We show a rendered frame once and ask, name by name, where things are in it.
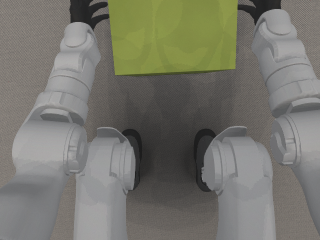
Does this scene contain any right robot upper arm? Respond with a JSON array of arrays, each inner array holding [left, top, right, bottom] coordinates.
[[269, 109, 320, 236]]

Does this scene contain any left robot shin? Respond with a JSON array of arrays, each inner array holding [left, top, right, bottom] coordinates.
[[75, 127, 131, 182]]

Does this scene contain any right robot hand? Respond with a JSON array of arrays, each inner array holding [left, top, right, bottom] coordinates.
[[237, 0, 281, 26]]

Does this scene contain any left robot hand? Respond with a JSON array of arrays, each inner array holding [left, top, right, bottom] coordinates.
[[69, 0, 110, 31]]

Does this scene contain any right robot foot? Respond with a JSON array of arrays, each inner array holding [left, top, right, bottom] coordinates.
[[193, 129, 216, 192]]

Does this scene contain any carton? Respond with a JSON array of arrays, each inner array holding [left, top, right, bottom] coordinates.
[[108, 0, 238, 77]]

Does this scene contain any right robot forearm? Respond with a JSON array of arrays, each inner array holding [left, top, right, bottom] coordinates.
[[251, 9, 320, 118]]

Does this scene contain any left robot upper arm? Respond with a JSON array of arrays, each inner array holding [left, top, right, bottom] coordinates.
[[0, 119, 89, 240]]

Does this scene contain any left robot forearm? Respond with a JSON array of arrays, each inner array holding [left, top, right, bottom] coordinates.
[[12, 22, 101, 166]]

